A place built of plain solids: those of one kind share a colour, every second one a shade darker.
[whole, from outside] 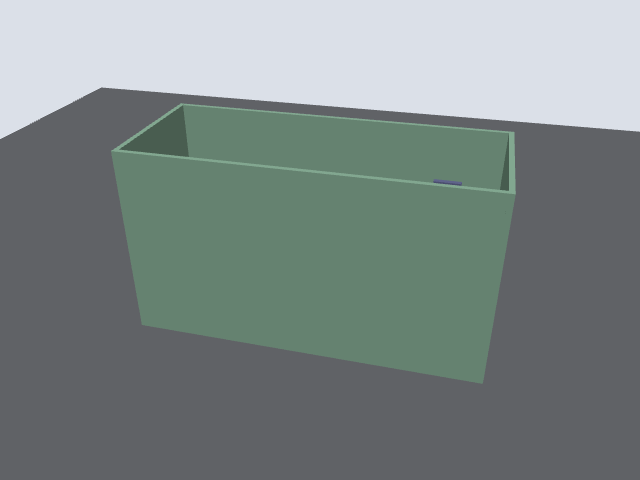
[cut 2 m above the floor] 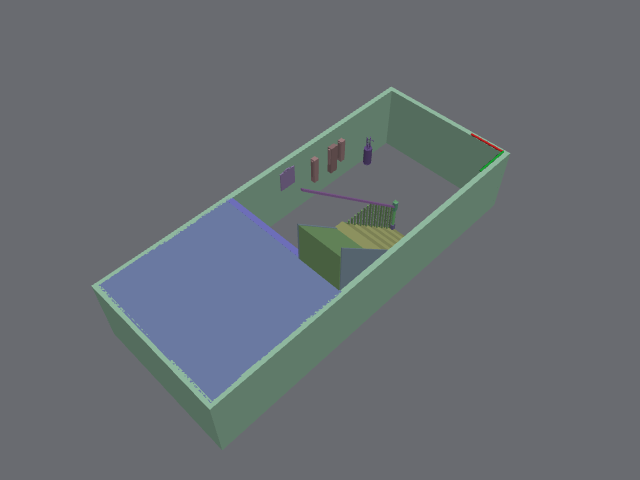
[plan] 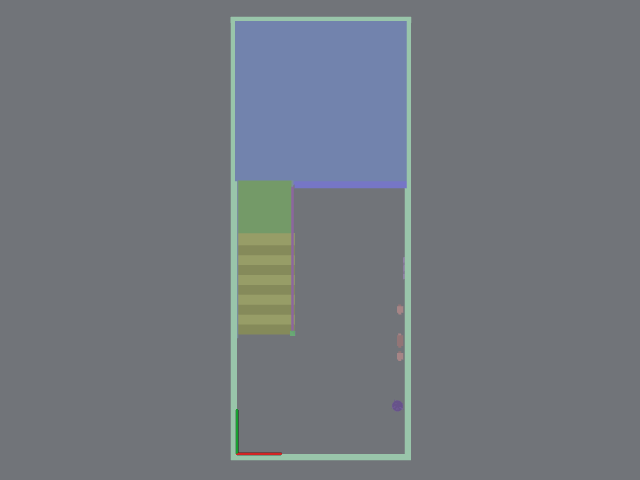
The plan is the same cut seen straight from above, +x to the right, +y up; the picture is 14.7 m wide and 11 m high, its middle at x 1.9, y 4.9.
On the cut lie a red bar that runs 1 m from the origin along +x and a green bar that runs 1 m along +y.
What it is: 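A villa's stair hall, a dwelling of no particular year; the hall below, the landing 3.32 m above it, and between them a joiner's timber flight of 16 risers of about 0.207 m on goings of about 0.227 m, 1.22 m clear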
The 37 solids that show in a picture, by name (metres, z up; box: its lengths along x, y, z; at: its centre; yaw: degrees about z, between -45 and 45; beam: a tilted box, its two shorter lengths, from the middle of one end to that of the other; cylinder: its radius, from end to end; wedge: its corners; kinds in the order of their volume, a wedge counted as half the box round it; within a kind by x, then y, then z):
{
 "upper_1": {"box": [3.94, 3.67, 3.37], "at": [1.92, 8.08, 1.64]},
 "wall_1": {"box": [0.15, 10.17, 5.72], "at": [-0.07, 4.93, 2.81]},
 "wall_2": {"box": [4.14, 0.15, 5.72], "at": [1.92, -0.07, 2.81]},
 "wall_3": {"box": [4.14, 0.15, 5.72], "at": [1.92, 9.95, 2.81]},
 "wall_4": {"box": [0.15, 10.17, 5.72], "at": [3.92, 4.93, 2.81]},
 "carriage_1": {"wedge": [[0.02, 2.79, -0.05], [0.02, 2.79, 0.01], [0.02, 6.27, -0.05], [0.02, 6.27, 3.18], [1.25, 2.79, -0.05], [1.25, 2.79, 0.01], [1.25, 6.27, -0.05], [1.25, 6.27, 3.18]]},
 "upper_edge_1": {"box": [2.57, 0.16, 3.37], "at": [2.6, 6.16, 1.64]},
 "string_1": {"wedge": [[0.0, 2.65, -0.05], [0.0, 2.65, 0.17], [0.0, 6.25, -0.05], [0.0, 6.25, 3.46], [0.03, 2.65, -0.05], [0.03, 2.65, 0.17], [0.03, 6.25, -0.05], [0.03, 6.25, 3.46]]},
 "string_2": {"wedge": [[1.25, 2.76, -0.05], [1.25, 2.76, -0.01], [1.25, 6.27, -0.05], [1.25, 6.27, 3.2], [1.29, 2.76, -0.05], [1.29, 2.76, -0.01], [1.29, 6.27, -0.05], [1.29, 6.27, 3.2]]},
 "rail_1": {"wedge": [[1.24, 2.8, 1.07], [1.24, 2.8, 1.14], [1.24, 6.12, 4.11], [1.24, 6.12, 4.17], [1.3, 2.8, 1.07], [1.3, 2.8, 1.14], [1.3, 6.12, 4.11], [1.3, 6.12, 4.17]]},
 "tread_1": {"wedge": [[0.02, 2.73, 0.21], [0.02, 2.74, 0.11], [0.02, 3.02, 0.11], [0.02, 3.02, 0.21], [1.32, 2.73, 0.21], [1.32, 2.74, 0.11], [1.32, 3.02, 0.11], [1.32, 3.02, 0.21]]},
 "tread_2": {"wedge": [[0.02, 2.96, 0.31], [0.02, 2.96, 0.41], [0.02, 3.24, 0.31], [0.02, 3.24, 0.41], [1.32, 2.96, 0.31], [1.32, 2.96, 0.41], [1.32, 3.24, 0.31], [1.32, 3.24, 0.41]]},
 "tread_3": {"wedge": [[0.02, 3.19, 0.52], [0.02, 3.19, 0.62], [0.02, 3.47, 0.52], [0.02, 3.47, 0.62], [1.32, 3.19, 0.52], [1.32, 3.19, 0.62], [1.32, 3.47, 0.52], [1.32, 3.47, 0.62]]},
 "tread_4": {"wedge": [[0.02, 3.42, 0.73], [0.02, 3.42, 0.83], [0.02, 3.7, 0.73], [0.02, 3.7, 0.83], [1.32, 3.42, 0.73], [1.32, 3.42, 0.83], [1.32, 3.7, 0.73], [1.32, 3.7, 0.83]]},
 "tread_5": {"wedge": [[0.02, 3.64, 0.94], [0.02, 3.64, 1.04], [0.02, 3.92, 0.94], [0.02, 3.92, 1.04], [1.32, 3.64, 0.93], [1.32, 3.64, 1.03], [1.32, 3.92, 0.94], [1.32, 3.92, 1.04]]},
 "tread_6": {"wedge": [[0.02, 3.87, 1.14], [0.02, 3.87, 1.24], [0.02, 4.15, 1.15], [0.02, 4.15, 1.25], [1.32, 3.87, 1.14], [1.32, 3.87, 1.24], [1.32, 4.15, 1.14], [1.32, 4.15, 1.24]]},
 "tread_7": {"wedge": [[0.02, 4.1, 1.35], [0.02, 4.1, 1.45], [0.02, 4.38, 1.35], [0.02, 4.38, 1.45], [1.32, 4.1, 1.35], [1.32, 4.1, 1.45], [1.32, 4.38, 1.35], [1.32, 4.38, 1.45]]},
 "tread_8": {"wedge": [[0.02, 4.32, 1.66], [0.02, 4.33, 1.56], [0.02, 4.61, 1.56], [0.02, 4.61, 1.66], [1.32, 4.32, 1.66], [1.32, 4.33, 1.56], [1.32, 4.61, 1.56], [1.32, 4.61, 1.66]]},
 "tread_9": {"wedge": [[0.02, 4.55, 1.77], [0.02, 4.55, 1.87], [0.02, 4.83, 1.77], [0.02, 4.83, 1.87], [1.32, 4.55, 1.77], [1.32, 4.55, 1.87], [1.32, 4.83, 1.77], [1.32, 4.83, 1.87]]},
 "tread_10": {"wedge": [[0.02, 4.78, 1.97], [0.02, 4.78, 2.07], [0.02, 5.06, 1.97], [0.02, 5.06, 2.07], [1.32, 4.78, 1.97], [1.32, 4.78, 2.07], [1.32, 5.06, 1.97], [1.32, 5.06, 2.07]]},
 "radiator_1": {"box": [0.17, 0.83, 0.66], "at": [0.12, 8.36, 3.74]},
 "coat_pegs_1": {"box": [0.07, 0.07, 0.58], "at": [3.73, 2.32, 1.24]},
 "coat_pegs_2": {"box": [0.07, 0.07, 0.54], "at": [3.73, 2.72, 1.26]},
 "coat_pegs_3": {"box": [0.07, 0.07, 0.59], "at": [3.73, 3.39, 1.23]},
 "coat_pegs_4": {"box": [0.15, 0.15, 0.74], "at": [3.74, 2.24, 1.19]},
 "coat_pegs_5": {"box": [0.15, 0.25, 0.92], "at": [3.74, 2.59, 1.1]},
 "coat_pegs_6": {"box": [0.15, 0.15, 0.83], "at": [3.74, 3.31, 1.14]},
 "stick_bin_1": {"cylinder": 0.12, "from": [3.68, 1.1, 0.02], "to": [3.68, 1.1, 0.58]},
 "bal_1": {"cylinder": 0.024, "from": [1.27, 3.01, 0.4], "to": [1.27, 3.01, 1.29]},
 "bal_2": {"cylinder": 0.024, "from": [1.27, 3.24, 0.61], "to": [1.27, 3.24, 1.49]},
 "bal_3": {"cylinder": 0.024, "from": [1.27, 3.46, 0.82], "to": [1.27, 3.46, 1.7]},
 "bal_4": {"cylinder": 0.024, "from": [1.27, 3.58, 0.82], "to": [1.27, 3.58, 1.8]},
 "bal_5": {"cylinder": 0.024, "from": [1.27, 3.69, 1.02], "to": [1.27, 3.69, 1.91]},
 "bal_6": {"cylinder": 0.024, "from": [1.27, 3.8, 1.03], "to": [1.27, 3.8, 2.01]},
 "bal_7": {"cylinder": 0.024, "from": [1.27, 3.92, 1.23], "to": [1.27, 3.92, 2.12]},
 "wall_mirror_1": {"box": [0.034, 0.51, 0.61], "at": [3.82, 4.25, 1.41]},
 "newel_foot_shaft_1": {"cylinder": 0.042, "from": [1.27, 2.76, 0.38], "to": [1.27, 2.76, 0.95]}
}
